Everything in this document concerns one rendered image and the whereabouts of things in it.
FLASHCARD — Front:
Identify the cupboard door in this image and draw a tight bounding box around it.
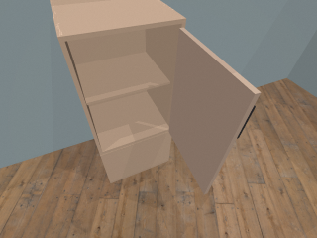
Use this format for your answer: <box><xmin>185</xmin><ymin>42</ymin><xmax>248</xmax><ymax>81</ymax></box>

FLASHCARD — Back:
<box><xmin>168</xmin><ymin>27</ymin><xmax>261</xmax><ymax>195</ymax></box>

